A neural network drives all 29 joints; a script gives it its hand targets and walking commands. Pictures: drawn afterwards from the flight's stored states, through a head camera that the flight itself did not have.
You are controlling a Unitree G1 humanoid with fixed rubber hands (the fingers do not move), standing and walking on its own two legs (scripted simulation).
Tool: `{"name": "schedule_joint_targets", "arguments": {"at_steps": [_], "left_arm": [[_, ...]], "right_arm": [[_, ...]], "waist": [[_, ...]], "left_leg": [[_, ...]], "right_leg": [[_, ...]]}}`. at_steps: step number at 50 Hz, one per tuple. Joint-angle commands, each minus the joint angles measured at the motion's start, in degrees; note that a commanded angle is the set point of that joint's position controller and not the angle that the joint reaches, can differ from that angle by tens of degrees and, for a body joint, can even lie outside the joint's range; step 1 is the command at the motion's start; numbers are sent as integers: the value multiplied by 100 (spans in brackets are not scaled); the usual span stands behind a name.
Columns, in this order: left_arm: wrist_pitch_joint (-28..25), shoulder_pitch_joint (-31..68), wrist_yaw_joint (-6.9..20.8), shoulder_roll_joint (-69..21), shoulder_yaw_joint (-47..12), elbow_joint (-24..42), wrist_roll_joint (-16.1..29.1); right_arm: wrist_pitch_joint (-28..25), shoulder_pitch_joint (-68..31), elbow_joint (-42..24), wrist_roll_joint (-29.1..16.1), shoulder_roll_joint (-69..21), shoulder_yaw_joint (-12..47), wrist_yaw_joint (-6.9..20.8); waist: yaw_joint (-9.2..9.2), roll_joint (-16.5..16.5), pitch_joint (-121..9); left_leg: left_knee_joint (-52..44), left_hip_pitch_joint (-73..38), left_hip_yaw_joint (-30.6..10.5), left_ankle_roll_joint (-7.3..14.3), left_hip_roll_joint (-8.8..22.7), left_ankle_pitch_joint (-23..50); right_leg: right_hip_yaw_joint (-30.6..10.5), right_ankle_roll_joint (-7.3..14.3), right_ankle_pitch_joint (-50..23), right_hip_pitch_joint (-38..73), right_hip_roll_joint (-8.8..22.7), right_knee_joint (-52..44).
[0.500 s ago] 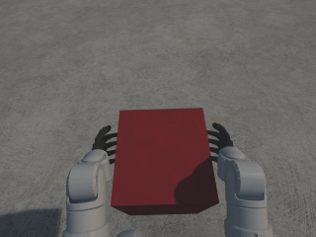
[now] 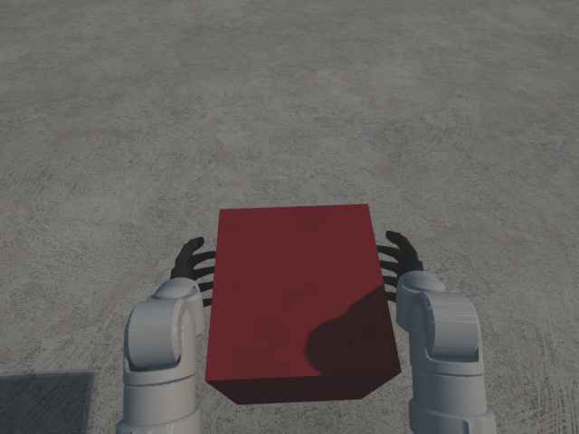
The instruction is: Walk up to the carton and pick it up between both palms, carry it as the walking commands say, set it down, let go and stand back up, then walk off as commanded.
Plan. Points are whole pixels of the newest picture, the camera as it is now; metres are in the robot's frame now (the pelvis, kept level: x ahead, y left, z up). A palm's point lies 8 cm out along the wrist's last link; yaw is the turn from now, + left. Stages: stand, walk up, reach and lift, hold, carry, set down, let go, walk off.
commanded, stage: carry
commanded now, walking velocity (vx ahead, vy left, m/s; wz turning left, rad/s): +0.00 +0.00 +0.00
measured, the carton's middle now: (297, 313) +0.28 +0.00 +0.00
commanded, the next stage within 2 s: hold in 1.00 s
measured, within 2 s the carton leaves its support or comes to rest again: neither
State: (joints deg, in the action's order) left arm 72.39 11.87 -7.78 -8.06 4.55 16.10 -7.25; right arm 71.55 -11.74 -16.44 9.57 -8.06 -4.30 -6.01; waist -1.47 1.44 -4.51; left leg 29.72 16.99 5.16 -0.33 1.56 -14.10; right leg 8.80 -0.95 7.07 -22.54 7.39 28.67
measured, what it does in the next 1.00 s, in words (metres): stands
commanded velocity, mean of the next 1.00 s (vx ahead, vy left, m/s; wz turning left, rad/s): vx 0.00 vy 0.00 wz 0.00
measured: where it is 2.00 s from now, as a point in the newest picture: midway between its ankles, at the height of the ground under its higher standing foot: outside the picture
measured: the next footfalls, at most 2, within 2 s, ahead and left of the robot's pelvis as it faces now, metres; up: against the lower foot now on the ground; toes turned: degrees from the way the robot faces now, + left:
none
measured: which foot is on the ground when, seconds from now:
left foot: down 0.00-1.00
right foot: down 0.00-1.00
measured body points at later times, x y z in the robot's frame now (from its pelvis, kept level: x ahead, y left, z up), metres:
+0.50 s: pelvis +0.01 -0.02 +0.00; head +0.00 -0.03 +0.45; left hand +0.29 +0.11 +0.08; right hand +0.29 -0.18 +0.08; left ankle +0.02 +0.12 -0.73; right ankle +0.08 -0.13 -0.73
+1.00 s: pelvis +0.02 -0.02 +0.00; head +0.01 -0.03 +0.45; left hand +0.30 +0.11 +0.08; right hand +0.30 -0.18 +0.08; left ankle +0.02 +0.12 -0.73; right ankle +0.08 -0.13 -0.73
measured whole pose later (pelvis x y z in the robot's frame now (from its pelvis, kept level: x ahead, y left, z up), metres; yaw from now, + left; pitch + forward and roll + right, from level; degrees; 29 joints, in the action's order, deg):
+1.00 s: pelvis +0.02 -0.02 +0.00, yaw -1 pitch +2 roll +1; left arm 71.6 12.1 -7.1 -8.1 4.4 16.2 -8.2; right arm 71.3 -11.7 -17.2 8.7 -8.0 -4.2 -7.1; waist 0.4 -0.2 -4.1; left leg 30.3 16.4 4.6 -2.7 4.4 -15.8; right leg 9.6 1.3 9.5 -22.3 4.7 29.8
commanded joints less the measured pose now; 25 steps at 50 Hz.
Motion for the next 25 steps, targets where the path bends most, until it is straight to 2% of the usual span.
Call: {"name": "schedule_joint_targets", "arguments": {"at_steps": [1, 12, 25], "left_arm": [[-87, 2847, 1815, -5484, -3849, 314, 2546], [-123, 2767, 1724, -5427, -3643, 314, 2374], [-156, 2602, 1689, -5290, -3636, 487, 2354]], "right_arm": [[-65, -2519, -250, -2452, -5408, 3677, 1599], [-60, -2727, -332, -2613, -5405, 3809, 1624], [-87, -2537, -519, -2589, -5262, 3776, 1539]], "waist": [[122, -292, -1031], [139, -11, -1265], [177, 5, -1477]], "left_leg": [[-1049, 423, -751, 25, 801, -748], [-614, 265, -558, -60, 663, -290], [-388, 0, -487, -92, 662, 196]], "right_leg": [[-543, -46, 606, 911, 293, -321], [-832, 105, 777, 925, 448, -648], [-838, 244, 166, 1026, 429, -533]]}}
